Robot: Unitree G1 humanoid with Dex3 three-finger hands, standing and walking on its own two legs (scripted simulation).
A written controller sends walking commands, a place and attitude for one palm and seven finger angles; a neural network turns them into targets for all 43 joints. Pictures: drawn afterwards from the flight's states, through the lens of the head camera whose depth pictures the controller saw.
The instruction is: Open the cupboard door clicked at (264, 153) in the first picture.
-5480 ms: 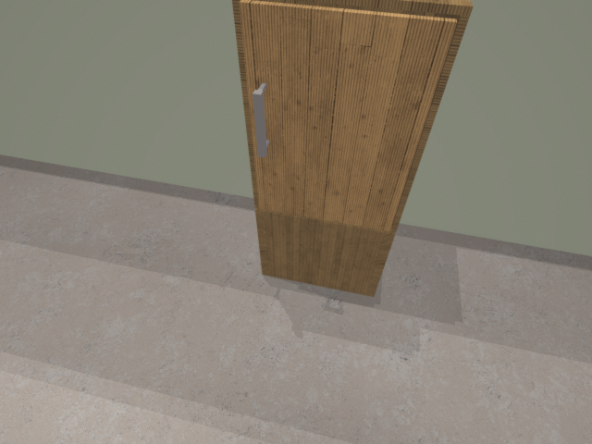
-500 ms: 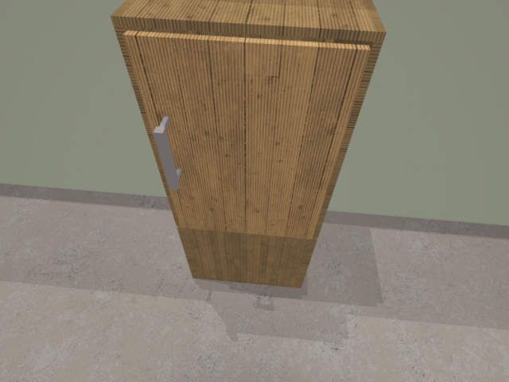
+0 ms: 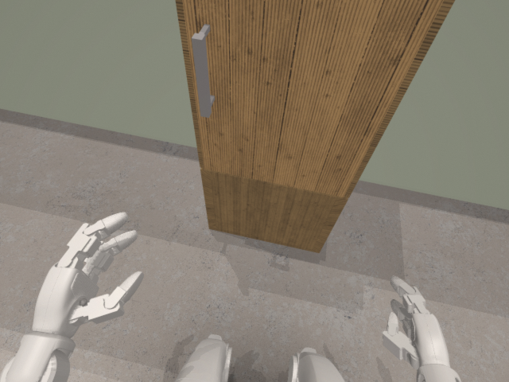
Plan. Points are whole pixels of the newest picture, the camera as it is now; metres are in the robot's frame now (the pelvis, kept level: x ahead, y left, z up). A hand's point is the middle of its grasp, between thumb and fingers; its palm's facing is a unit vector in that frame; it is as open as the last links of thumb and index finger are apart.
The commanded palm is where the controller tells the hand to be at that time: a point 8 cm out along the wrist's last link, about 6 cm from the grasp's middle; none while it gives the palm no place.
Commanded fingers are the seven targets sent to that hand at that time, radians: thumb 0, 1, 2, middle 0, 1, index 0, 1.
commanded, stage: raise the hand with hooked fingers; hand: left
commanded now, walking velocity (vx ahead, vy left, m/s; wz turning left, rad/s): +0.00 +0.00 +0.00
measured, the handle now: (205, 74) +0.64 +0.18 +0.10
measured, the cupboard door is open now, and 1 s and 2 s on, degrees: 0 0 0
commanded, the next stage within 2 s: move the hooked fingers beside the handle in 1.56 s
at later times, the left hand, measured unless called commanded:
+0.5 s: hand (95, 249) +0.26 +0.26 +0.07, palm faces -0.10 -0.99 -0.05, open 12.3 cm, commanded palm +0.25 +0.31 +0.09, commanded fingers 0.00 -0.34 0.37 -0.29 -1.10 -0.29 -1.10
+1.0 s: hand (69, 197) +0.31 +0.30 +0.11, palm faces -0.06 -1.00 -0.05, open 14.0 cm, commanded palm +0.29 +0.34 +0.12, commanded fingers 0.00 -0.50 0.30 -0.30 -1.20 -0.30 -1.20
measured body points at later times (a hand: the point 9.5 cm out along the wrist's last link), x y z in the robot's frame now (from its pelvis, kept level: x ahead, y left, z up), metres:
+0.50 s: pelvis +0.01 +0.03 +0.02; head +0.08 +0.05 +0.47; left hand +0.26 +0.31 +0.07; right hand +0.17 -0.22 -0.04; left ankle +0.04 +0.11 -0.64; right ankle +0.04 -0.10 -0.64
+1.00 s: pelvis +0.03 +0.03 +0.04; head +0.09 +0.05 +0.49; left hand +0.31 +0.35 +0.12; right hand +0.19 -0.21 -0.03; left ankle +0.04 +0.11 -0.64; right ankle +0.04 -0.10 -0.64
